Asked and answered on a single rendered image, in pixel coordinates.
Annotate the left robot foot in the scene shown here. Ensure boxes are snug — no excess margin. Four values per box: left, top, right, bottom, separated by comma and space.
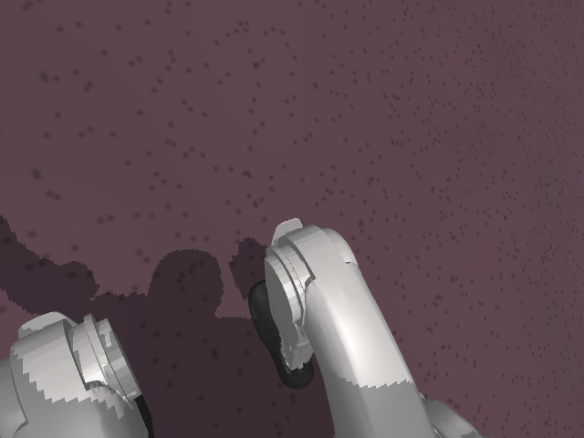
134, 395, 155, 438

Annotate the right robot hand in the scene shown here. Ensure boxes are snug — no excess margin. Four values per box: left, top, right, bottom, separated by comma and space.
419, 391, 484, 438

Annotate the right robot foot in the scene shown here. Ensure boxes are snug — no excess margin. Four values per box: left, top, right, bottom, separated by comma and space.
248, 280, 314, 390

